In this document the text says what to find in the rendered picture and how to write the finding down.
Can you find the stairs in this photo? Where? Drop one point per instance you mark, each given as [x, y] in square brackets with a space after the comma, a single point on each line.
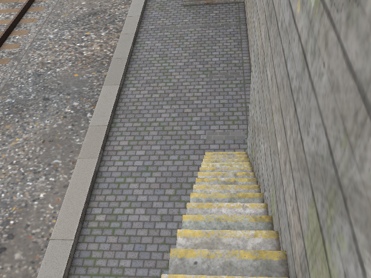
[227, 232]

